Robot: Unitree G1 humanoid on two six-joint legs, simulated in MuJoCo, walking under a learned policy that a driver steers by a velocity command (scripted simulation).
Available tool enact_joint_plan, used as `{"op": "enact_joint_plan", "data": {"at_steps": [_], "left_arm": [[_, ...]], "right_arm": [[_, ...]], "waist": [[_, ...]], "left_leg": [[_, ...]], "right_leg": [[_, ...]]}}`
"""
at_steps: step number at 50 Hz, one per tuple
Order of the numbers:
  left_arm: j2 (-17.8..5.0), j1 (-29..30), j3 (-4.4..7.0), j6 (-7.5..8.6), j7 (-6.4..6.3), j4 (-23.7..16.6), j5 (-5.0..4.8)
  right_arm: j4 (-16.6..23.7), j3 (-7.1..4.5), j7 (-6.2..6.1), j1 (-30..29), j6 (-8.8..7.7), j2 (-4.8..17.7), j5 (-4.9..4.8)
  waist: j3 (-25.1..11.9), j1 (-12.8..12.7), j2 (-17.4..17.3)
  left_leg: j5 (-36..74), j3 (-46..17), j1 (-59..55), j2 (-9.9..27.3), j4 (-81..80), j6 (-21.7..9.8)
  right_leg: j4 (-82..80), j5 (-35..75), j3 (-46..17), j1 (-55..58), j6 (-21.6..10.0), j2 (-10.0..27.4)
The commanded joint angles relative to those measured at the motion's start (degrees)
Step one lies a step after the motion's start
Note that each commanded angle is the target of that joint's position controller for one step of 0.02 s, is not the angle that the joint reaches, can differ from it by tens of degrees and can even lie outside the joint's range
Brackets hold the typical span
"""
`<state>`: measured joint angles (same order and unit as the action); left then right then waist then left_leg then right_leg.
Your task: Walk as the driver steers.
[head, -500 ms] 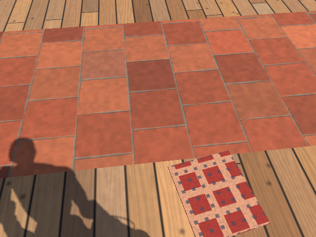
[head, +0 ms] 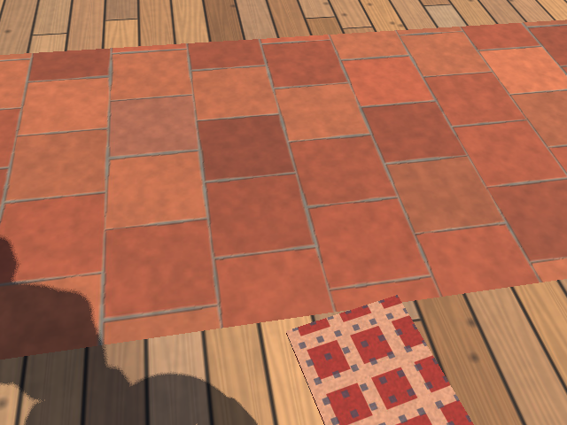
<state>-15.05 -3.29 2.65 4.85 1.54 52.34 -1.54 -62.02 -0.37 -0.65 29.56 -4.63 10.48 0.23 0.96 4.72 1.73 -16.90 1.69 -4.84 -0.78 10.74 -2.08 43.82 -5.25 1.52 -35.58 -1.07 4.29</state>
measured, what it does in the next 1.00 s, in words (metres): walks ahead: right foot, then left foot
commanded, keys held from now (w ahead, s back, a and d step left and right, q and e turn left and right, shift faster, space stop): w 1.00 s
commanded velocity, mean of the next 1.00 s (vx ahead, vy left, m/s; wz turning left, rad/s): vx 0.49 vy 0.00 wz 0.00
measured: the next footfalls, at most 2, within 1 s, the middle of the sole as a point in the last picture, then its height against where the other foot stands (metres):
right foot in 0.16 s outside the picture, level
left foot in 0.70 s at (215, 387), level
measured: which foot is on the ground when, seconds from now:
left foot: down 0.00-0.18, up 0.20-0.68, down 0.70-1.00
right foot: up 0.00-0.14, down 0.16-0.70, up 0.72-1.00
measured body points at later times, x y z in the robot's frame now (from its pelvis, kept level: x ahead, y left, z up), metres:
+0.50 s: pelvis +0.28 -0.04 +0.00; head +0.30 -0.04 +0.45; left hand +0.27 +0.22 -0.14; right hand +0.45 -0.30 -0.10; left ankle +0.46 +0.14 -0.68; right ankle +0.24 -0.13 -0.74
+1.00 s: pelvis +0.57 +0.03 +0.01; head +0.59 +0.04 +0.46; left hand +0.72 +0.29 -0.12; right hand +0.58 -0.24 -0.13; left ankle +0.55 +0.11 -0.74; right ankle +0.70 -0.15 -0.67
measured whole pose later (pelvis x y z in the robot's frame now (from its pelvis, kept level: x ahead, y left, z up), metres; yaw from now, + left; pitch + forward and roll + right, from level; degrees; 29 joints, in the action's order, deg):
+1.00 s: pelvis +0.57 +0.03 +0.01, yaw +0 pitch +1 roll +1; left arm -15.8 -6.3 3.5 4.2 -0.2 52.7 -0.5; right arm -55.3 -3.2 0.6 20.1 -5.5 13.2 0.1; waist 0.4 2.9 2.3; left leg -8.8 3.7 5.1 -3.7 12.7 -4.1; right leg 49.0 -4.8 -2.3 -38.0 -0.8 7.6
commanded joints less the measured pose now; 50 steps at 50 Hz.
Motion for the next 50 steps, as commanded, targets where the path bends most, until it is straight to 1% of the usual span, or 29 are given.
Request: {"op": "enact_joint_plan", "data": {"at_steps": [1,3,5,6,7,8,9,10,11,12,13,15,18,22,25,28,32,33,34,35,36,37,38,39,40,41,43,45,50], "left_arm": [[-0.60,11.64,-0.78,0.72,0.68,-6.66,-0.28],[-1.87,12.85,-0.60,0.83,1.06,-7.81,-0.46],[-4.06,10.56,0.30,1.15,1.31,-7.88,-0.35],[-5.62,6.67,1.14,1.18,1.18,-7.02,-0.30],[-7.62,-1.83,2.45,1.03,0.82,-4.47,-0.47],[-9.88,-11.64,3.72,0.62,0.24,-1.57,-0.54],[-15.21,-20.74,5.01,0.26,-0.29,0.16,1.05],[-12.98,-21.75,4.12,-0.02,0.02,1.05,0.96],[-9.14,-15.70,2.83,0.39,0.27,0.63,0.43],[-6.67,-10.28,2.10,0.72,0.25,-0.55,0.54],[-5.00,-6.17,1.51,1.26,0.61,-1.00,1.01],[-2.85,-3.60,0.88,1.85,0.96,-0.63,1.88],[-4.53,-6.30,1.07,2.24,0.36,1.31,1.53],[-6.93,-10.68,1.46,1.82,-1.38,2.43,1.47],[-8.00,-14.41,1.59,1.44,-1.87,3.22,0.86],[-8.45,-18.52,1.79,0.74,-1.97,4.80,0.28],[-9.54,-19.07,2.46,-0.70,-2.24,5.43,0.23],[-9.90,-17.72,2.54,-1.05,-2.22,5.04,0.35],[-8.77,-17.07,2.10,-1.43,-2.17,4.66,0.68],[-6.56,-17.76,1.03,-1.47,-2.18,3.24,1.67],[1.81,-25.15,-1.33,-0.17,-1.47,2.91,1.58],[-3.77,-22.26,-0.23,1.31,-1.25,3.63,0.11],[-7.65,-16.57,0.79,2.27,-1.09,1.83,-1.33],[-7.59,-13.27,0.78,2.59,-1.43,1.14,-1.28],[-7.16,-11.56,1.13,2.38,-1.77,1.02,-0.30],[-6.39,-12.46,1.39,1.67,-1.84,1.21,0.15],[-3.80,-13.82,1.21,0.25,-1.88,1.66,0.37],[-3.24,-11.44,1.21,-0.52,-2.02,0.71,0.73],[-2.58,-1.37,1.14,-0.28,-1.54,-2.40,1.13]], "right_arm": [[1.77,-2.16,-0.82,2.52,-0.35,10.88,-0.47],[1.51,-2.59,-0.86,2.46,-0.32,10.96,-1.09],[1.94,-3.17,-0.88,0.99,0.03,11.82,-1.03],[2.31,-3.53,-0.88,0.09,0.40,12.56,-0.80],[2.78,-3.58,-0.85,-0.98,0.96,12.45,-0.44],[3.74,-3.30,-0.74,-1.91,1.18,12.08,-0.05],[5.19,-1.62,-0.04,3.10,0.54,6.09,0.52],[4.39,-0.51,0.39,4.62,-1.08,2.42,-0.77],[6.35,-2.10,0.62,-1.37,-2.51,7.90,-2.57],[8.12,-2.63,0.51,-6.62,-3.20,9.94,-3.63],[8.41,-2.90,0.04,-8.79,-3.21,9.67,-3.16],[7.93,-3.50,-0.50,-6.77,-1.69,7.89,-1.85],[9.35,-3.68,-0.79,-8.63,-0.19,6.69,-1.28],[13.22,-3.83,-0.42,-19.14,-0.46,7.36,-0.49],[14.97,-3.11,0.45,-26.25,-0.95,6.10,-0.84],[16.79,-2.74,1.44,-31.15,-1.10,6.41,-1.39],[18.20,-3.38,2.59,-30.70,-1.62,9.01,-1.61],[17.33,-4.12,2.60,-26.62,-1.73,10.48,-1.59],[14.51,-5.56,2.33,-17.53,-1.71,12.94,-1.53],[12.11,-6.91,1.80,-6.58,-1.58,17.29,-0.86],[10.34,-7.91,2.13,-2.31,-1.28,22.00,-0.43],[10.82,-6.18,2.27,-2.93,-1.41,15.72,-0.64],[11.86,-5.29,2.10,-8.30,-1.66,13.15,-0.67],[13.07,-4.77,2.01,-13.11,-1.75,11.76,-0.37],[13.39,-4.33,2.17,-16.06,-1.83,10.21,0.00],[13.29,-3.93,2.27,-17.17,-2.03,9.06,0.48],[12.36,-3.93,2.40,-16.23,-2.23,8.97,0.21],[11.40,-4.38,1.90,-14.61,-2.37,10.71,0.02],[9.76,-4.54,0.52,-11.06,-1.55,11.65,-0.37]], "waist": [[8.15,0.22,-8.26],[8.64,-0.89,-8.26],[5.87,-3.68,-8.66],[2.36,-6.12,-9.78],[-2.98,-10.46,-10.00],[-8.74,-14.80,-9.30],[-18.49,-13.67,2.64],[-25.26,-12.31,11.83],[-14.88,-11.72,8.54],[-7.26,-9.83,5.07],[-2.94,-7.46,0.24],[-1.40,-3.63,1.61],[1.52,-2.54,1.88],[3.48,-4.84,0.42],[3.70,-7.35,0.30],[4.46,-9.03,0.26],[2.80,-6.66,1.75],[0.17,-3.95,2.52],[-5.39,0.34,1.85],[-14.29,3.79,-3.23],[-21.61,-0.06,-19.18],[-21.71,1.64,-14.66],[-12.94,0.98,-11.65],[-8.68,-0.62,-6.82],[-5.06,-2.13,-4.49],[-4.34,-4.05,-5.53],[-3.18,-5.42,-5.56],[-1.19,-5.65,-4.86],[1.64,-3.37,-4.98]], "left_leg": [[20.03,-6.26,6.91,12.69,-6.35,-7.82],[23.06,-5.77,3.68,14.46,-5.34,-7.25],[36.24,-4.62,-0.21,15.65,-0.50,-6.06],[47.32,-3.80,-1.35,15.72,4.72,-5.38],[55.07,-2.17,-0.13,14.15,14.38,-4.22],[51.15,-1.37,7.98,11.96,26.81,-2.52],[25.93,0.02,29.03,4.48,49.30,0.49],[-13.92,-6.28,38.77,-2.90,64.65,1.48],[-12.78,-9.77,44.84,0.77,69.94,-0.18],[-8.07,-7.81,45.74,3.81,69.21,-1.31],[-3.40,-6.72,43.04,6.56,65.34,-1.39],[0.31,-6.88,35.76,9.43,59.89,-1.20],[2.59,-5.53,36.66,10.47,53.86,0.19],[15.70,-4.49,43.12,10.46,38.55,2.13],[22.82,-1.69,39.88,7.74,27.28,2.32],[22.13,-1.77,40.80,6.66,22.11,1.90],[13.90,-1.64,37.92,5.01,18.41,-0.99],[12.49,-0.08,31.58,3.25,17.53,-2.12],[12.88,1.35,19.52,1.46,16.92,-3.79],[13.28,-8.25,1.75,10.07,18.65,-7.38],[2.03,-36.57,-18.04,23.18,11.88,-17.04],[-3.64,-43.46,-17.95,23.14,6.30,-16.28],[-0.63,-34.64,-10.92,21.28,5.86,-13.43],[6.11,-27.30,-2.91,19.22,4.83,-12.17],[11.94,-21.93,4.25,17.10,3.15,-11.43],[14.73,-18.44,8.37,15.54,1.55,-10.72],[17.18,-14.92,11.91,14.31,-1.23,-11.24],[19.28,-12.50,13.05,14.32,-3.18,-11.93],[18.62,-6.56,12.07,11.81,-5.14,-9.95]], "right_leg": [[-8.66,4.95,2.59,0.39,0.18,-2.34],[-11.79,5.30,1.31,0.97,-1.39,-2.19],[-13.37,3.64,1.39,5.53,-3.36,-3.48],[-12.80,2.38,2.38,11.24,-4.46,-5.12],[-12.84,2.09,3.34,21.57,-6.01,-6.84],[-12.23,1.97,0.58,36.41,-7.96,-4.47],[-13.07,-6.90,-22.15,59.07,-15.64,10.82],[-26.06,-17.20,-46.02,62.91,-20.67,19.26],[-29.12,-20.02,-41.59,54.29,-17.42,16.46],[-30.21,-15.68,-32.15,44.44,-15.33,14.71],[-31.96,-8.41,-24.94,34.93,-13.95,12.43],[-34.82,-3.28,-16.55,25.31,-12.38,8.63],[-38.46,-0.79,-11.96,20.35,-13.62,7.70],[-39.56,2.44,-8.45,23.54,-12.77,6.65],[-39.23,3.52,-5.18,25.17,-11.08,5.32],[-37.03,3.38,-5.42,31.42,-10.81,7.49],[-30.52,12.31,-6.36,39.53,-8.87,11.01],[-25.33,21.69,-5.21,39.63,-7.94,10.13],[-14.60,28.44,-2.87,37.24,-6.48,7.10],[2.89,17.39,-0.09,26.50,-4.45,3.59],[23.53,-18.49,0.13,2.83,-0.54,-7.70],[31.20,-27.36,-8.28,-3.98,-1.38,-6.12],[32.73,-23.17,-7.94,-7.95,-2.55,-3.09],[30.61,-17.86,-6.42,-6.29,-2.72,0.07],[26.69,-14.52,-5.79,-4.01,-2.46,1.92],[24.04,-12.18,-6.22,-0.27,-2.37,3.53],[20.47,-10.71,-5.56,2.29,-1.71,4.02],[15.99,-7.57,-5.03,-0.28,-0.68,4.49],[-1.20,7.45,-3.51,-2.97,0.80,3.28]]}}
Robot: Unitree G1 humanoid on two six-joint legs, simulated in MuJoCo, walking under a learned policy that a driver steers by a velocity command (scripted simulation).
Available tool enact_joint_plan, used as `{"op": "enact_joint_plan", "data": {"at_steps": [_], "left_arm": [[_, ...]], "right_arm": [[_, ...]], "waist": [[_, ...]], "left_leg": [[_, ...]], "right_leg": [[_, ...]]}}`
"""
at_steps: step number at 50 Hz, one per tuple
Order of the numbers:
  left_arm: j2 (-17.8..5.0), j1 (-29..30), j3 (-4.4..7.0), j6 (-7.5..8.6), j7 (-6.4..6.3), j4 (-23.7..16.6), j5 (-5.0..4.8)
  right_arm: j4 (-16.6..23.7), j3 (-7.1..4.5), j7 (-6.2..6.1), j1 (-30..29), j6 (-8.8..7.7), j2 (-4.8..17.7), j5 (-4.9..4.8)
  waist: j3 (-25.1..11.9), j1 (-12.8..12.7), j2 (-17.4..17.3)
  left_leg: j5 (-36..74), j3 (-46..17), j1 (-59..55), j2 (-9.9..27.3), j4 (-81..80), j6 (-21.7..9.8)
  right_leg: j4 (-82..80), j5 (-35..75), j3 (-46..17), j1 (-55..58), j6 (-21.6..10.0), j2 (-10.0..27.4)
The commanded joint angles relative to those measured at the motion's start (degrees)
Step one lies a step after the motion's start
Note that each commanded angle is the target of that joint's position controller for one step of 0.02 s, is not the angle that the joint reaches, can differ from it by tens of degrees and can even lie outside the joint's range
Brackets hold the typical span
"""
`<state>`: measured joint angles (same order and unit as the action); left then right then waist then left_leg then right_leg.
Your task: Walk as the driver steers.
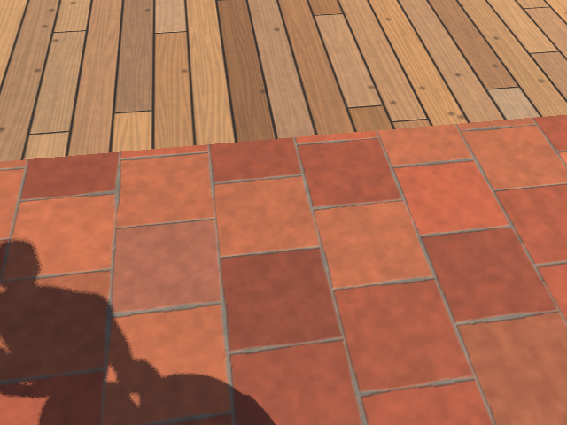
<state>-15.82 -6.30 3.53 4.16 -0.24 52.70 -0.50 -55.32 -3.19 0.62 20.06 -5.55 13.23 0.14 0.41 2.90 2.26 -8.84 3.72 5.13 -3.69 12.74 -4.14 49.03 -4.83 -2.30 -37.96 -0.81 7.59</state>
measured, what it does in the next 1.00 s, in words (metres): walks ahead, turning left: right foot, then left foot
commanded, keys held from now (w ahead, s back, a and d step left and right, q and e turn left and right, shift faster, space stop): w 0.32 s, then w+q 0.68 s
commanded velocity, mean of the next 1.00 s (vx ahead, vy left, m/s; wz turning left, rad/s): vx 0.50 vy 0.00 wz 0.27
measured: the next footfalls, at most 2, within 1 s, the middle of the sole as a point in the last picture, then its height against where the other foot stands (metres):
right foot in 0.24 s outside the picture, level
left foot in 0.82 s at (235, 384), level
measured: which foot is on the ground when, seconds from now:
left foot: down 0.00-0.26, up 0.28-0.80, down 0.82-1.00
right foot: up 0.00-0.22, down 0.24-0.80, up 0.82-1.00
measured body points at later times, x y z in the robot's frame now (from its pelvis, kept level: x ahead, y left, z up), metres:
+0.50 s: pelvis +0.28 -0.08 +0.00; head +0.30 -0.08 +0.45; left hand +0.31 +0.19 -0.14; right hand +0.40 -0.34 -0.13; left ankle +0.34 +0.10 -0.67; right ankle +0.28 -0.15 -0.75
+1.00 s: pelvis +0.56 +0.02 -0.01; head +0.59 +0.04 +0.44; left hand +0.61 +0.32 -0.12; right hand +0.73 -0.21 -0.13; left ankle +0.57 +0.09 -0.75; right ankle +0.60 -0.15 -0.67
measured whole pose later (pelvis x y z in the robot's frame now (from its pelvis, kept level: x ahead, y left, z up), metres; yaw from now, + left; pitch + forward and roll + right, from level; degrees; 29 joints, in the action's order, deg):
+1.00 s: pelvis +0.56 +0.02 -0.01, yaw +19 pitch +1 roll +0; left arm -15.9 -7.7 3.5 7.0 0.0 48.8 -0.2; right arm -45.8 -4.8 1.2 14.9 -3.5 15.0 -0.5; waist 2.7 1.2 0.8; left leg -8.8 -0.8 15.6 -6.5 23.3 -6.5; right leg 64.0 -19.8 -3.0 -30.3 0.3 4.8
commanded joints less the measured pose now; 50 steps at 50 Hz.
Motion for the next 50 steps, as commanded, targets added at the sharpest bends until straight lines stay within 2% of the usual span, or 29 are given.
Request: {"op": "enact_joint_plan", "data": {"at_steps": [1,5,8,10,11,12,13,14,15,16,17,18,20,22,24,27,30,35,38,39,40,41,42,43,44,45,46,47,50], "left_arm": [[-1.49,3.73,0.09,0.57,0.40,-3.27,0.01],[-1.43,10.26,-0.35,0.93,1.26,-5.30,-0.50],[-2.47,12.37,-0.23,1.52,2.25,-6.85,-0.72],[-4.14,9.27,0.47,1.85,2.60,-6.42,-0.80],[-5.54,4.25,1.34,1.92,2.52,-5.05,-0.70],[-8.16,-5.40,2.84,1.86,2.17,-1.86,-0.57],[-12.56,-16.09,4.08,1.70,1.61,0.35,0.15],[-15.13,-18.97,4.48,1.39,1.98,1.72,0.02],[-9.70,-17.50,2.86,1.55,2.07,1.23,-0.47],[-7.44,-12.43,2.17,1.82,1.88,0.21,-0.46],[-6.05,-7.52,1.66,1.98,1.81,-0.98,0.00],[-4.29,-4.73,1.24,2.21,1.86,-1.33,0.57],[-2.62,-3.79,0.80,2.69,1.89,-0.53,1.32],[-3.97,-5.16,1.15,3.06,1.39,0.59,1.32],[-5.28,-6.44,1.54,3.16,0.63,1.26,1.50],[-5.64,-6.94,1.49,2.92,-0.19,1.39,1.47],[-6.15,-8.52,1.42,2.64,-0.76,1.64,1.09],[-7.43,-13.64,1.93,0.55,-1.09,3.21,0.26],[-9.66,-11.50,2.63,-0.80,-1.64,1.95,-0.11],[-10.40,-10.64,2.85,-1.28,-1.92,1.41,-0.10],[-10.64,-9.33,2.81,-1.63,-2.09,0.80,-0.27],[-9.99,-9.28,2.41,-1.26,-2.14,-0.34,0.11],[-0.23,-14.93,-0.48,0.54,-0.76,-3.06,2.07],[-4.06,-9.94,-0.09,3.44,0.32,-4.48,-0.39],[-6.82,-3.96,0.70,4.98,0.87,-6.20,-2.44],[-6.53,-2.80,0.54,5.56,0.72,-6.43,-2.06],[-6.71,-2.68,1.00,5.36,0.27,-5.76,-0.59],[-7.35,-3.83,1.56,4.52,0.14,-5.61,0.07],[-5.42,-4.00,1.58,2.37,-0.13,-6.70,1.10]], "right_arm": [[2.65,-1.75,-0.88,-0.64,-0.57,9.11,-0.42],[0.37,-1.94,-1.06,3.52,0.06,9.48,-0.87],[-0.71,-2.40,-1.42,4.29,0.95,10.03,-1.13],[-0.60,-2.75,-1.61,2.96,1.50,10.84,-1.18],[-0.29,-2.78,-1.64,1.60,1.82,11.03,-1.19],[0.10,-2.23,-1.64,1.19,2.11,9.67,-0.94],[1.54,-1.24,-1.71,2.05,2.10,7.89,0.14],[1.46,0.85,-0.98,9.01,0.81,0.06,-0.13],[1.27,-0.36,-0.80,4.78,-0.56,5.96,-1.54],[3.10,-1.17,-0.64,-0.45,-1.45,8.80,-2.84],[3.43,-1.22,-1.05,-2.83,-1.57,8.86,-2.90],[3.39,-1.67,-1.41,-4.02,-1.18,8.49,-2.19],[2.69,-1.78,-1.48,-1.51,0.56,6.00,-2.12],[3.01,-1.76,-1.59,-2.00,1.79,4.68,-2.20],[4.22,-2.01,-1.62,-5.00,2.26,5.01,-1.81],[5.50,-2.06,-1.00,-8.36,1.93,4.66,-1.44],[7.69,-1.31,-0.01,-14.35,1.72,3.41,-1.19],[12.56,-0.53,1.90,-21.72,1.89,2.73,-1.34],[14.25,-1.53,3.00,-19.32,2.16,4.96,-1.50],[13.69,-2.47,3.10,-14.74,2.33,6.71,-1.59],[11.95,-4.03,2.81,-6.51,2.39,9.47,-1.78],[9.94,-6.10,1.61,2.81,2.82,14.15,-1.66],[9.73,-6.91,1.01,3.08,2.65,19.75,-1.91],[10.91,-5.58,0.99,5.62,2.13,16.06,-1.05],[10.81,-4.68,0.82,3.47,1.60,12.56,-0.50],[11.64,-4.10,0.78,-0.69,1.17,10.47,-0.82],[12.80,-3.54,0.84,-5.08,1.06,8.74,-0.85],[13.80,-3.02,0.66,-7.40,0.97,7.64,-0.40],[14.32,-3.29,-0.14,-7.18,0.88,9.61,-0.72]], "waist": [[2.62,-0.88,-5.55],[4.48,1.19,-5.53],[4.85,0.64,-5.97],[2.62,-1.72,-7.17],[-0.51,-4.75,-7.72],[-6.26,-8.85,-6.74],[-14.78,-11.72,0.17],[-20.94,-7.53,15.05],[-18.28,-9.61,8.90],[-10.72,-8.71,6.77],[-6.71,-6.79,1.71],[-3.67,-5.34,0.24],[-2.53,-2.77,2.24],[-0.36,-2.22,1.99],[1.24,-2.64,0.62],[1.91,-3.25,0.38],[3.50,-5.35,0.02],[5.76,-7.55,-0.74],[2.24,-4.20,2.30],[-0.75,-1.36,3.42],[-5.10,3.29,2.83],[-10.46,7.35,-1.97],[-15.16,0.59,-16.81],[-22.06,3.72,-12.21],[-14.41,4.71,-9.46],[-9.55,2.23,-4.45],[-5.91,-0.36,-1.50],[-4.73,-2.45,-1.91],[-2.53,-4.30,-2.70]], "left_leg": [[10.08,-7.59,2.08,14.28,-7.29,-7.45],[9.38,-6.77,-2.93,15.88,-6.09,-7.10],[13.16,-7.43,-9.00,18.68,-2.62,-6.36],[22.67,-7.19,-10.80,19.19,1.69,-5.24],[32.09,-5.81,-10.18,17.91,7.59,-4.28],[35.19,-3.60,-6.15,14.73,18.56,-2.68],[18.58,-0.97,6.54,10.89,37.03,-0.47],[-21.44,-3.36,29.13,-0.03,55.59,3.03],[-24.85,-11.08,35.50,2.47,62.35,1.80],[-19.76,-10.01,39.01,5.35,62.95,0.72],[-14.14,-8.68,36.64,8.55,60.63,0.59],[-10.77,-8.58,34.07,10.33,57.48,0.80],[-7.72,-9.56,28.30,12.20,54.10,0.86],[-5.32,-9.92,29.53,12.43,51.49,1.47],[-0.01,-11.12,33.69,12.09,47.17,2.22],[9.60,-10.56,35.25,10.94,38.33,2.66],[15.38,-6.13,33.41,10.23,29.77,2.55],[9.34,-2.36,38.14,8.97,23.35,0.81],[0.89,2.29,30.28,4.79,22.86,-1.92],[-1.58,3.64,23.83,2.52,23.16,-3.25],[0.92,3.78,12.14,0.28,19.80,-5.21],[1.40,-5.67,-5.32,4.56,17.14,-8.37],[-2.87,-37.00,-25.87,19.69,13.91,-19.08],[-7.99,-52.02,-30.78,23.77,5.09,-22.11],[-4.28,-42.94,-26.46,21.55,4.28,-18.38],[0.66,-35.21,-17.84,18.99,4.31,-16.04],[6.64,-29.66,-8.75,16.76,3.46,-14.51],[10.85,-26.56,-2.80,15.31,2.17,-14.00],[15.70,-22.20,5.65,13.43,-0.31,-13.99]], "right_leg": [[-9.58,9.31,1.04,0.42,0.54,-0.73],[-16.41,10.27,2.05,0.59,0.00,-2.33],[-19.26,5.27,1.63,-0.24,-1.89,-2.74],[-20.37,1.23,3.04,5.65,-3.38,-4.47],[-21.29,0.77,4.88,13.36,-4.49,-6.45],[-21.19,1.84,5.35,26.69,-6.19,-7.31],[-19.76,2.15,-7.47,44.54,-10.09,3.55],[-27.29,-10.24,-34.73,61.50,-18.92,14.93],[-31.45,-16.42,-37.29,59.44,-16.71,13.40],[-32.47,-13.92,-29.01,52.35,-14.36,11.93],[-33.97,-8.13,-22.12,43.94,-13.01,10.47],[-35.87,-4.01,-17.11,37.04,-12.30,8.86],[-39.32,-1.51,-10.79,30.58,-11.26,6.82],[-41.78,1.05,-6.19,28.16,-11.48,6.58],[-42.94,3.84,-2.86,29.03,-11.32,6.59],[-43.38,7.62,3.10,30.81,-9.65,5.23],[-44.16,8.46,7.94,31.77,-8.25,4.49],[-39.08,16.69,11.02,43.96,-7.75,8.28],[-29.60,40.96,13.54,46.63,-6.04,9.17],[-22.42,48.99,14.26,46.02,-5.34,8.84],[-11.46,49.35,15.31,42.24,-3.85,7.18],[5.08,34.68,15.42,29.44,-1.37,4.73],[25.85,-22.14,11.33,2.55,2.20,-7.52],[33.51,-29.24,-1.91,-5.62,1.38,-10.13],[32.40,-24.03,-3.52,-10.65,-0.41,-6.56],[27.10,-18.90,-3.27,-8.78,-1.19,-3.82],[21.74,-16.52,-2.82,-4.53,-0.74,-2.10],[18.77,-15.02,-3.11,-0.03,-0.16,-0.92],[10.26,-12.10,-1.52,3.52,2.68,-0.90]]}}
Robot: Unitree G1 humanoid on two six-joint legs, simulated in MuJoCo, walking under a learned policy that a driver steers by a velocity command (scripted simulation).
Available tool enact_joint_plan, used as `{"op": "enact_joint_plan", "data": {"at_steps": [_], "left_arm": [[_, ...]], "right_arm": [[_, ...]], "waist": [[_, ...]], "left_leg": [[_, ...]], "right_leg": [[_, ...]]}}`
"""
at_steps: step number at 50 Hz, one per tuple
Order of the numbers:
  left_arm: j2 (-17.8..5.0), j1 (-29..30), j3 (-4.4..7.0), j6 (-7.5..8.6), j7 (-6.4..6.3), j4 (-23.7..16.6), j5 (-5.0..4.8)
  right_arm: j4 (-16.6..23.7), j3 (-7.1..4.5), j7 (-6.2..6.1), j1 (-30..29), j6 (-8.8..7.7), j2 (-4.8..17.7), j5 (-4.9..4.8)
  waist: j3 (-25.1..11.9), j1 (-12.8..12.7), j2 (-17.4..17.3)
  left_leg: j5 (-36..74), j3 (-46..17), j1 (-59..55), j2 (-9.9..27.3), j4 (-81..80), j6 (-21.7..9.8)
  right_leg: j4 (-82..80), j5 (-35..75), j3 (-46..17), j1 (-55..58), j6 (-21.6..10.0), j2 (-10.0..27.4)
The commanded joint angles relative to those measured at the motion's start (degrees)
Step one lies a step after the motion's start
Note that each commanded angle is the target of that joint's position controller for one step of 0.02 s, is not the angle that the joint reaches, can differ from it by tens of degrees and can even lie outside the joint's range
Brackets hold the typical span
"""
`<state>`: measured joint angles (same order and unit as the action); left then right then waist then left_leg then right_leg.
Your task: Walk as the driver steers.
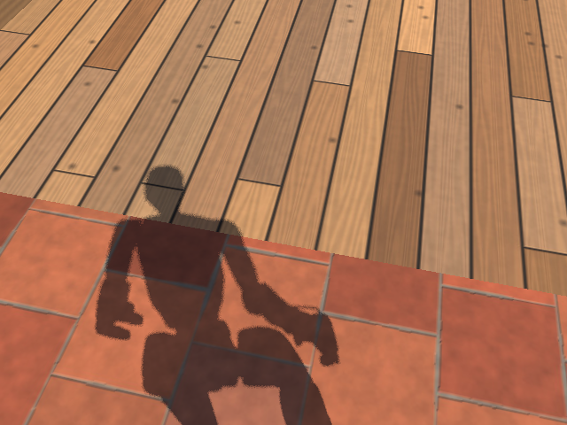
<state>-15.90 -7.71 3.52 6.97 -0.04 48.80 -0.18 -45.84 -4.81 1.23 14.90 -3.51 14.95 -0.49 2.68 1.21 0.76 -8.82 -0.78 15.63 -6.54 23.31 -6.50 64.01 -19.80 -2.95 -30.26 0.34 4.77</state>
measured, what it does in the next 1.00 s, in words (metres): walks ahead: right foot, then left foot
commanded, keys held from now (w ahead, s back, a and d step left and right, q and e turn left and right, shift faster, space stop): w+q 0.40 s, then w+e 0.60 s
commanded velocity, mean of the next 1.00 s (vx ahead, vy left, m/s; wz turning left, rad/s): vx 0.50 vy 0.00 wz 0.13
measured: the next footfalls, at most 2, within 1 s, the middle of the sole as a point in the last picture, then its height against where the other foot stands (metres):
right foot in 0.30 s outside the picture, level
left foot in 0.76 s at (211, 402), level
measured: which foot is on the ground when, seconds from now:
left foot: down 0.00-0.30, up 0.32-0.74, down 0.76-1.00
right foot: up 0.00-0.28, down 0.30-0.76, up 0.78-1.00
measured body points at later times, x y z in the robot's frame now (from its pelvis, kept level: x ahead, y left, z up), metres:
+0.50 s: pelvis +0.28 -0.04 +0.00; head +0.31 -0.04 +0.45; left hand +0.29 +0.25 -0.11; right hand +0.48 -0.28 -0.11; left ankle +0.24 +0.09 -0.66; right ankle +0.32 -0.14 -0.74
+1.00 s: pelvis +0.51 +0.06 +0.01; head +0.53 +0.07 +0.45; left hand +0.63 +0.35 -0.11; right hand +0.60 -0.21 -0.10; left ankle +0.48 +0.17 -0.74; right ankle +0.59 -0.09 -0.66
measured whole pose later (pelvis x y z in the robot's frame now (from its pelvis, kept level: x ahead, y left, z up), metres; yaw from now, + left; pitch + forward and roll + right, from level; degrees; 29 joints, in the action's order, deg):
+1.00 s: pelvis +0.51 +0.06 +0.01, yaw +4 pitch +2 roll +2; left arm -18.3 -12.0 4.5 1.8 0.5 44.3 -1.5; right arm -44.9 -4.2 0.2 17.5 -5.4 14.9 0.7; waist 0.2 2.1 3.0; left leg -11.7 7.6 7.4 -0.1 17.5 -1.1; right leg 59.9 -12.4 -2.7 -37.6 0.8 5.6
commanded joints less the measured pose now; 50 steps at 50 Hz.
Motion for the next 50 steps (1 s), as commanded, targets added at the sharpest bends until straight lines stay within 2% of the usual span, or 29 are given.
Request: {"op": "enact_joint_plan", "data": {"at_steps": [1,5,9,12,13,14,15,16,17,18,19,20,21,22,24,27,29,32,34,36,37,38,39,40,41,42,43,46,50], "left_arm": [[-4.71,-0.52,1.39,-0.74,-0.52,-3.71,1.05],[-2.80,8.12,0.52,-0.65,-0.18,-6.54,0.84],[-4.26,12.79,0.67,-0.10,0.54,-9.14,-0.20],[-6.57,11.73,1.39,0.93,1.19,-9.62,-0.39],[-7.13,9.11,1.72,1.32,1.23,-9.05,-0.41],[-8.46,3.82,2.49,1.65,1.01,-7.70,-0.05],[-11.11,-4.49,3.36,1.90,0.63,-6.71,1.00],[-16.20,-12.70,4.77,1.17,0.28,-5.17,1.86],[-12.78,-13.12,4.07,0.61,0.66,-4.54,0.21],[-8.10,-9.98,2.79,0.16,0.52,-5.82,-0.23],[-6.58,-6.96,2.20,-0.46,0.32,-6.45,0.19],[-5.41,-4.51,1.73,-0.83,0.31,-6.20,0.52],[-4.40,-4.05,1.21,-0.72,0.43,-5.64,1.04],[-4.34,-4.25,1.12,-0.56,0.70,-4.89,1.19],[-5.39,-5.13,1.38,-0.15,1.11,-3.66,0.42],[-8.00,-5.27,2.05,-0.49,1.00,-3.35,-0.69],[-9.27,-6.68,2.38,-1.06,0.83,-2.96,-1.14],[-10.41,-11.04,2.61,-1.88,0.68,-1.64,-1.72],[-10.63,-12.33,2.62,-2.45,0.49,-1.10,-2.00],[-10.30,-12.02,2.39,-2.93,0.22,-0.95,-1.94],[-8.45,-12.14,1.74,-2.86,0.23,-1.09,-1.45],[-4.34,-11.15,0.23,-2.55,0.35,-2.89,-0.19],[-0.22,-16.83,-1.03,-1.61,0.13,-4.59,-1.01],[-5.96,-15.35,0.39,-1.48,-0.04,-3.86,-2.20],[-8.20,-12.09,1.18,-1.63,0.00,-4.70,-2.48],[-7.68,-10.59,1.27,-2.05,-0.13,-4.69,-2.11],[-7.16,-9.63,1.45,-2.55,-0.11,-4.95,-1.53],[-4.03,-9.06,1.19,-4.39,0.38,-5.91,-1.63],[-2.55,-4.70,0.72,-5.08,1.09,-8.29,-1.08]], "right_arm": [[4.76,-1.96,-1.18,-1.14,-1.16,8.99,-0.17],[4.33,-2.30,-2.10,2.05,-0.50,9.90,-0.60],[3.15,-2.22,-2.07,5.50,-0.02,9.39,-0.97],[3.37,-2.22,-2.55,5.72,0.56,9.22,-0.77],[3.75,-2.15,-2.65,5.06,0.77,9.05,-0.70],[4.41,-1.66,-2.61,4.15,0.82,7.80,-0.58],[5.69,-0.54,-2.35,3.10,0.57,4.99,-0.05],[7.00,0.51,-2.33,10.39,0.01,1.58,-1.25],[7.00,0.36,-2.41,11.81,-0.16,5.29,-1.88],[6.89,-0.82,-2.36,7.27,0.13,9.92,-1.90],[7.69,-1.01,-2.40,3.27,0.54,10.26,-1.28],[8.56,-1.10,-2.24,0.93,0.67,9.48,-0.63],[8.77,-1.03,-2.01,0.50,0.77,8.02,-0.39],[8.63,-0.61,-1.82,1.54,0.83,6.07,-0.69],[9.08,0.13,-1.60,1.40,0.74,3.84,-0.51],[10.72,1.11,-1.23,-3.88,-0.37,2.86,0.63],[11.38,1.60,-0.73,-7.97,-1.09,2.36,0.29],[12.57,1.44,-0.14,-12.64,-1.67,3.60,-0.50],[13.17,0.95,0.13,-13.49,-2.13,5.01,-0.79],[11.78,-0.11,-0.06,-8.88,-2.45,6.84,-0.69],[10.25,-1.28,-0.63,-2.93,-2.47,9.07,-0.20],[9.39,-2.51,-1.42,6.48,-2.37,13.30,1.18],[8.34,-3.28,-1.33,9.72,-1.44,17.09,1.73],[8.02,-2.22,-1.08,9.80,-1.45,12.41,1.30],[8.02,-1.22,-0.98,6.99,-1.65,9.61,0.66],[8.11,-0.50,-0.78,3.33,-1.81,7.63,0.69],[7.90,-0.01,-0.55,0.42,-1.94,5.85,0.79],[6.77,-0.31,-0.65,-2.79,-2.88,5.38,1.16],[4.79,-1.32,-1.51,-1.94,-3.10,7.55,1.23]], "waist": [[-3.94,-2.23,-1.53],[-2.39,1.07,-4.18],[-2.40,2.97,-5.95],[-3.00,1.67,-7.47],[-3.66,0.09,-8.49],[-6.35,-2.71,-8.41],[-13.30,-6.68,-5.31],[-22.58,-5.51,10.23],[-22.53,-5.24,16.04],[-14.03,-6.38,9.04],[-8.90,-5.94,4.77],[-4.69,-4.72,3.47],[-3.20,-3.48,4.12],[-2.53,-2.49,4.85],[-2.15,-1.43,4.73],[-2.07,-1.99,3.33],[-1.83,-3.33,3.25],[-1.83,-4.99,4.04],[-2.02,-4.33,4.96],[-3.94,-0.81,5.05],[-7.34,2.08,4.21],[-15.14,6.34,-2.36],[-21.38,4.11,-18.16],[-18.20,5.27,-13.34],[-11.88,4.76,-10.78],[-8.74,3.10,-8.47],[-5.74,1.63,-8.32],[-2.54,-1.25,-7.56],[-1.21,-1.15,-4.58]], "left_leg": [[16.24,-16.25,-3.29,15.49,-11.32,-11.31],[10.29,-12.22,0.22,11.02,-10.32,-7.15],[4.98,-16.61,-3.27,12.56,-7.01,-5.47],[4.94,-21.91,-8.43,14.56,-1.59,-4.77],[6.53,-22.84,-8.80,14.31,0.59,-4.23],[9.61,-21.83,-7.64,11.93,5.48,-2.76],[7.04,-18.17,-1.66,8.83,18.51,-0.63],[-12.09,-9.87,18.02,0.74,38.32,4.07],[-25.67,-9.45,28.22,3.42,48.39,4.84],[-21.16,-9.82,31.56,6.41,52.18,5.16],[-16.78,-7.42,30.62,8.56,52.21,5.38],[-13.78,-6.84,29.14,10.16,49.37,5.43],[-11.84,-6.96,26.23,11.48,46.69,5.07],[-11.22,-6.64,23.51,11.78,44.48,4.89],[-10.65,-4.89,22.33,12.10,38.89,5.16],[-3.20,-2.15,20.75,12.69,26.01,6.09],[2.62,-0.82,16.59,11.04,17.45,6.84],[6.08,-0.29,13.05,8.78,10.49,7.65],[5.12,-0.93,10.04,8.25,6.74,6.86],[5.07,-0.24,0.35,7.53,2.56,5.22],[4.33,-1.03,-9.36,8.67,2.14,3.67],[4.12,-11.60,-23.76,19.75,3.17,-0.21],[-5.88,-33.10,-36.29,32.07,-2.00,-7.75],[-14.25,-36.77,-32.79,30.62,-4.97,-8.01],[-13.54,-28.87,-27.59,28.65,-5.87,-6.23],[-9.23,-22.74,-21.77,26.09,-7.36,-5.02],[-5.13,-18.12,-16.88,24.26,-9.26,-4.65],[4.65,-8.79,-9.27,22.72,-13.77,-4.46],[10.71,-0.09,-9.56,22.45,-15.44,-4.50]], "right_leg": [[-8.60,5.90,-0.27,-4.55,2.43,1.43],[-26.90,22.13,0.74,-0.62,3.12,-2.25],[-34.26,24.89,-0.52,1.71,2.22,-4.18],[-37.09,18.10,-1.45,3.61,0.54,-4.59],[-38.37,16.47,-0.80,6.96,-0.45,-4.87],[-40.19,16.98,-0.26,14.85,-2.08,-4.54],[-38.09,16.10,-6.34,28.95,-5.58,2.73],[-40.23,7.25,-29.26,51.07,-14.86,16.48],[-45.17,-5.63,-42.87,52.76,-16.79,20.74],[-46.61,-9.86,-35.42,45.58,-14.09,18.30],[-47.27,-5.24,-27.11,38.01,-11.87,15.84],[-49.02,0.59,-21.23,30.86,-11.16,13.45],[-50.54,4.42,-17.51,26.07,-10.78,11.14],[-52.08,6.56,-14.97,22.85,-11.03,9.64],[-54.23,11.52,-11.95,20.83,-13.03,8.91],[-55.23,19.11,-7.87,20.27,-13.88,7.70],[-54.79,20.57,-5.10,18.93,-12.79,5.97],[-52.90,19.62,-6.15,20.72,-11.89,6.78],[-50.68,16.98,-8.54,22.15,-10.67,8.02],[-45.72,17.51,-8.52,20.70,-8.49,7.10],[-38.17,20.10,-6.44,17.81,-6.70,4.10],[-20.88,9.91,-2.82,8.61,-3.96,-0.15],[-3.26,-13.02,1.46,-9.16,-1.36,-5.75],[5.27,-13.35,-3.27,-14.81,-1.23,-3.41],[7.39,-8.46,-3.51,-17.21,-1.60,-1.48],[6.69,-4.08,-2.66,-15.51,-1.34,0.29],[4.65,-1.05,-2.63,-14.24,-1.03,1.48],[1.53,3.94,-2.44,-9.98,-0.06,3.13],[-8.15,12.95,-2.13,-11.18,0.88,3.18]]}}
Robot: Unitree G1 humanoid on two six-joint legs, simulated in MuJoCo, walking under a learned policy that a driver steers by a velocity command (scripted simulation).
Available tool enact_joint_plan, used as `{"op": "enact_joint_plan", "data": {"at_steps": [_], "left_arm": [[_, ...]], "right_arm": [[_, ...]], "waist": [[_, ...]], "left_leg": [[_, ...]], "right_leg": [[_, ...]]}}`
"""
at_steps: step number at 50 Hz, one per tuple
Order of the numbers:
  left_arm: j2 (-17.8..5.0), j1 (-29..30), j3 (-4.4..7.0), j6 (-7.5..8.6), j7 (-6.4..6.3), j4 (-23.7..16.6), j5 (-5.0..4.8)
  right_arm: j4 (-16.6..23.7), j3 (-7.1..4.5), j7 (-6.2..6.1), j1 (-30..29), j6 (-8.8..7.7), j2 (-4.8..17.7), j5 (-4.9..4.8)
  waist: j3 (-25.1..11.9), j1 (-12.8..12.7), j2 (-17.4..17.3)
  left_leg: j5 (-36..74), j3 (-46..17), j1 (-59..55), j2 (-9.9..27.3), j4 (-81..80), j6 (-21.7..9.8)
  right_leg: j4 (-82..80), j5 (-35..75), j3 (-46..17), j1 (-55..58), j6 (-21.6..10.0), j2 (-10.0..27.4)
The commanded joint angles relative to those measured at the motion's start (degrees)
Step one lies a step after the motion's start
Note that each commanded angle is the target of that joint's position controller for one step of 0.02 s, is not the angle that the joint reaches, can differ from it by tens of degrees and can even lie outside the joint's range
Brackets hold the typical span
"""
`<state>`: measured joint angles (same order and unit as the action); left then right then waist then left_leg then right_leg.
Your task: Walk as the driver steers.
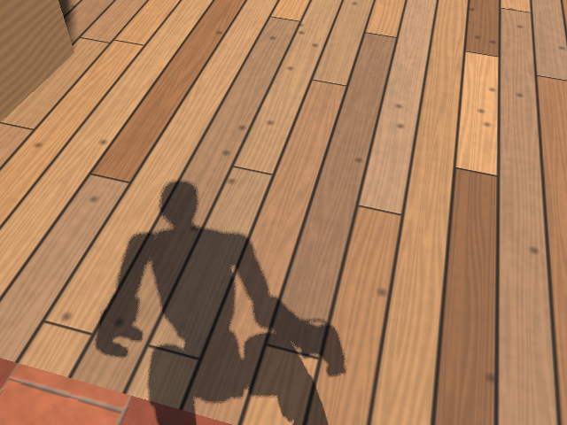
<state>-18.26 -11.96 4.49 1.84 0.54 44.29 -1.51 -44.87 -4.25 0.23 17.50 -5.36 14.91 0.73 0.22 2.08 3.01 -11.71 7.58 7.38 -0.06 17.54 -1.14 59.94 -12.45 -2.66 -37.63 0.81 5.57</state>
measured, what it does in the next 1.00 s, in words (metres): walks ahead, turning right: right foot, then left foot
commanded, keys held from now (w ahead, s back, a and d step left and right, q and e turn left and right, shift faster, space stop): w+e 0.62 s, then w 0.38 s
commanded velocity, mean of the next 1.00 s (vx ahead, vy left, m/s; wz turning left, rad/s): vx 0.50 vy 0.00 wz -0.46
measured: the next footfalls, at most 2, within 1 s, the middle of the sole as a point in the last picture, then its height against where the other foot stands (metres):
right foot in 0.24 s outside the picture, level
left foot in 0.74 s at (304, 375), level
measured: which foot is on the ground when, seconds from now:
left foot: down 0.00-0.24, up 0.26-0.72, down 0.74-1.00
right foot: up 0.00-0.22, down 0.24-0.76, up 0.78-1.00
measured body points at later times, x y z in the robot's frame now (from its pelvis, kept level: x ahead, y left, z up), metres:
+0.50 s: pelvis +0.26 -0.09 +0.00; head +0.29 -0.12 +0.45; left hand +0.42 +0.16 -0.10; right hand +0.36 -0.40 -0.10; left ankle +0.41 +0.07 -0.67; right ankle +0.24 -0.15 -0.75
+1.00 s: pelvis +0.54 -0.13 +0.00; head +0.57 -0.14 +0.45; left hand +0.80 +0.03 -0.10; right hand +0.45 -0.40 -0.12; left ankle +0.58 -0.04 -0.75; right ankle +0.52 -0.30 -0.68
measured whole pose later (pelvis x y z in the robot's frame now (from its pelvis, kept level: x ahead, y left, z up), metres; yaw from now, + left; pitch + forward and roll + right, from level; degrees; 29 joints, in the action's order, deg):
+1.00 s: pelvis +0.54 -0.13 +0.00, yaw -28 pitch +2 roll +1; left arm -16.8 -11.8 3.2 2.9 0.0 39.4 -0.4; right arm -46.8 -2.9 1.2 19.4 -5.4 14.7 -0.1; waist 1.1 2.9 2.5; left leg -10.2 1.2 9.7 -3.3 18.3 -3.0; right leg 55.6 -14.9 -3.0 -34.4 -0.2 4.3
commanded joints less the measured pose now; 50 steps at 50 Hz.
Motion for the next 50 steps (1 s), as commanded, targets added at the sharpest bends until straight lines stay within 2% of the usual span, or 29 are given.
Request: {"op": "enact_joint_plan", "data": {"at_steps": [1,4,8,10,11,12,13,14,15,16,17,18,19,22,25,28,31,35,36,37,38,39,40,41,42,43,44,45,50], "left_arm": [[0.13,1.04,-0.45,0.13,0.90,-4.26,0.24],[0.42,6.89,-0.92,0.29,2.01,-6.38,0.39],[-1.13,11.49,-0.57,0.01,2.99,-9.29,0.33],[-2.89,9.25,0.38,-0.22,3.11,-9.79,0.49],[-4.62,3.45,1.53,-0.34,2.96,-8.60,0.36],[-8.09,-6.17,3.54,-0.59,2.28,-5.89,0.16],[-14.07,-13.60,5.40,-1.20,0.94,-4.51,-0.13],[-18.36,-10.12,5.17,-0.27,1.23,-6.34,0.01],[-13.09,-11.46,3.80,0.57,1.78,-7.11,0.14],[-10.45,-9.64,3.01,1.33,1.85,-6.43,0.36],[-8.64,-6.26,2.38,1.62,1.72,-6.89,0.23],[-6.80,-2.43,1.82,1.55,1.49,-7.66,0.62],[-5.71,-0.39,1.36,1.54,1.18,-8.76,1.39],[-6.41,-0.76,1.62,2.00,0.30,-8.67,1.17],[-7.45,-3.64,1.96,1.90,-0.79,-7.43,0.65],[-7.62,-6.02,2.06,1.41,-1.31,-6.44,0.27],[-7.74,-8.85,2.19,0.94,-1.49,-5.21,-0.11],[-6.76,-9.58,2.00,0.39,-1.73,-4.18,0.40],[-6.17,-8.86,1.78,0.27,-1.63,-4.31,0.44],[-4.19,-8.57,1.04,0.37,-1.37,-4.72,0.74],[-1.65,-10.47,-0.08,0.57,-1.37,-5.72,1.84],[0.82,-18.29,-0.84,1.20,-1.39,-5.85,-0.20],[-4.70,-15.65,-0.07,1.47,-1.45,-4.85,-0.71],[-6.99,-8.56,0.58,1.51,-1.33,-5.97,-0.57],[-6.38,-4.56,0.39,1.57,-1.35,-6.95,0.15],[-5.55,-2.49,0.42,1.87,-1.13,-7.70,0.89],[-4.62,-2.93,0.40,1.96,-0.84,-7.75,0.94],[-3.65,-3.70,0.23,1.90,-0.66,-7.47,0.77],[-0.33,2.12,-1.14,2.00,-0.37,-9.17,1.30]], "right_arm": [[3.50,-2.06,-0.67,-4.45,-1.13,8.14,-0.06],[2.39,-2.65,-1.04,-2.84,-0.65,9.95,-0.63],[0.66,-3.49,-1.06,-0.60,0.56,11.98,-1.92],[0.53,-3.96,-1.23,-0.97,1.36,13.83,-2.38],[0.60,-4.03,-1.33,-1.58,1.93,14.33,-2.65],[0.78,-3.44,-1.50,-1.20,2.15,13.09,-2.57],[2.18,-1.88,-1.56,0.56,1.74,9.14,-0.31],[5.35,0.22,-0.97,4.49,-0.05,3.10,0.51],[5.96,-0.73,-0.35,-3.17,-1.76,8.92,-2.11],[7.11,-0.99,-0.11,-6.52,-2.56,10.05,-3.42],[6.37,-0.79,-0.60,-6.61,-2.91,9.49,-2.24],[5.73,-1.19,-1.04,-6.20,-2.75,9.83,-0.75],[5.49,-1.48,-0.94,-4.94,-2.07,10.06,-0.43],[5.87,-1.15,-0.93,-5.34,-0.44,8.06,0.20],[7.66,-0.33,-0.86,-11.59,-0.24,6.14,0.38],[8.98,0.35,-0.01,-17.68,-0.77,4.98,-0.27],[10.23,0.21,0.93,-21.40,-1.47,6.02,-1.06],[9.50,-0.55,1.73,-18.05,-2.40,7.95,-1.03],[8.48,-1.07,1.51,-14.20,-2.61,8.55,-0.79],[7.37,-1.89,1.18,-8.36,-2.90,10.38,-0.09],[6.67,-2.65,0.89,0.06,-2.90,13.77,0.64],[3.45,-3.74,1.52,5.26,-2.09,16.81,0.37],[3.91,-2.39,1.82,4.84,-1.93,11.40,-1.46],[4.25,-1.55,1.57,1.84,-1.55,8.68,-1.52],[4.76,-1.04,1.44,-0.97,-1.16,8.06,-0.77],[4.51,-0.67,1.33,-2.71,-0.93,7.14,-0.39],[4.44,-0.25,1.17,-3.48,-1.02,6.44,0.08],[4.16,-0.10,1.15,-3.58,-1.12,5.96,-0.06],[2.02,-0.86,0.51,-1.47,-0.94,9.47,-1.18]], "waist": [[1.63,-1.61,-6.73],[3.16,0.39,-5.97],[4.60,1.09,-6.08],[1.84,-1.16,-7.60],[-1.68,-4.77,-7.56],[-6.81,-9.41,-6.20],[-11.75,-10.83,3.77],[-18.84,-4.02,13.33],[-19.42,-9.12,4.59],[-11.39,-8.52,3.31],[-7.32,-6.04,-1.11],[-4.65,-3.58,-1.51],[-4.16,-1.70,-0.20],[-3.22,-0.79,-0.61],[-1.21,-2.76,-0.37],[-0.09,-5.25,1.28],[0.64,-6.57,1.77],[0.05,-4.87,4.32],[-1.27,-2.63,4.60],[-6.06,0.19,3.48],[-14.71,2.57,-3.82],[-19.47,-0.16,-23.42],[-14.40,1.70,-15.98],[-6.95,2.83,-10.17],[-3.20,1.88,-6.10],[-0.56,0.71,-5.47],[-0.45,-0.79,-7.13],[-0.75,-1.39,-8.41],[0.35,-0.40,-7.12]], "left_leg": [[13.86,-6.21,-1.28,15.44,-9.84,-9.35],[13.71,-1.61,-2.30,15.48,-9.79,-8.08],[17.72,1.21,-8.68,17.51,-6.33,-6.32],[35.65,3.19,-10.75,17.39,1.30,-5.06],[44.13,4.83,-10.01,16.17,10.12,-3.98],[44.03,6.49,-4.38,13.70,22.96,-1.98],[16.94,6.86,11.62,10.43,42.81,1.23],[-24.48,-4.39,32.55,-1.35,59.09,3.91],[-21.96,-12.93,38.56,0.48,62.83,2.70],[-16.36,-12.03,42.14,2.64,60.67,1.32],[-11.49,-12.14,39.32,5.20,56.12,0.76],[-8.49,-12.26,34.78,6.78,51.30,1.02],[-6.43,-12.71,30.91,7.68,49.33,1.25],[-2.60,-11.35,28.36,6.86,42.82,3.40],[7.83,-11.02,29.31,5.12,30.93,4.97],[16.16,-10.58,25.45,2.31,18.90,5.07],[16.87,-11.43,23.40,0.85,13.48,4.35],[10.20,-10.91,19.39,0.87,10.09,1.26],[9.59,-9.40,13.97,-0.01,7.82,-0.24],[10.22,-10.83,3.74,2.22,8.13,-2.73],[10.82,-21.60,-12.42,11.91,10.63,-7.20],[-4.91,-48.18,-27.10,21.84,2.91,-15.90],[-18.26,-52.09,-25.02,21.80,-0.63,-14.61],[-17.35,-43.62,-18.17,19.78,-1.32,-12.40],[-11.00,-37.21,-11.37,17.45,-2.19,-11.44],[-5.29,-33.04,-6.45,15.52,-3.46,-11.54],[-0.90,-29.80,-3.43,13.86,-4.56,-11.07],[1.93,-27.52,-2.08,12.71,-5.61,-11.13],[11.21,-19.49,-0.29,12.15,-9.13,-12.26]], "right_leg": [[-7.68,8.64,-1.67,-2.90,0.22,2.12],[-16.22,13.33,1.31,-0.48,-0.90,1.05],[-21.63,7.85,4.01,-0.16,-3.79,-0.27],[-22.42,1.94,7.46,6.01,-6.12,-3.80],[-24.13,1.34,9.43,14.11,-7.69,-6.67],[-26.60,4.12,9.60,28.67,-9.81,-9.60],[-27.49,7.33,-6.93,45.32,-13.86,0.64],[-37.56,-7.36,-41.11,58.41,-24.67,12.30],[-43.64,-11.66,-43.40,58.27,-22.98,13.33],[-43.90,-8.23,-35.53,52.45,-20.75,11.88],[-43.40,-2.84,-29.00,44.10,-18.72,9.30],[-43.68,3.45,-23.55,36.33,-17.37,6.93],[-44.92,7.19,-20.96,31.68,-17.08,5.57],[-47.00,15.31,-16.35,25.86,-17.89,3.73],[-47.03,15.69,-12.94,24.66,-16.02,1.34],[-46.24,10.35,-12.08,23.67,-13.81,-0.35],[-43.75,7.54,-15.65,26.06,-13.33,1.16],[-37.99,11.39,-19.40,32.55,-11.79,4.12],[-34.63,16.73,-18.75,32.70,-10.82,2.77],[-26.31,20.54,-16.35,30.91,-9.10,-0.36],[-10.10,9.49,-12.13,21.91,-6.79,-4.57],[7.38,-19.03,-6.60,2.04,-2.81,-12.08],[13.53,-19.88,-9.57,-5.15,-2.58,-8.72],[14.49,-14.69,-8.36,-7.27,-2.60,-6.73],[12.88,-10.95,-6.06,-5.94,-2.52,-4.68],[9.27,-8.14,-5.22,-5.02,-2.42,-2.88],[6.61,-6.27,-4.61,-2.12,-2.39,-1.20],[4.47,-5.65,-3.75,-0.40,-2.12,-0.68],[-10.37,2.76,-0.69,-0.79,-0.30,0.64]]}}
